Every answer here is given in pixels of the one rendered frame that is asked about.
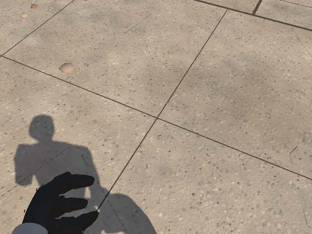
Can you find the robot left hand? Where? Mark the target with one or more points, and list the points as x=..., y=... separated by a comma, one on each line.
x=47, y=206

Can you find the robot left forearm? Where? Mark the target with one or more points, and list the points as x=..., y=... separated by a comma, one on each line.
x=30, y=228

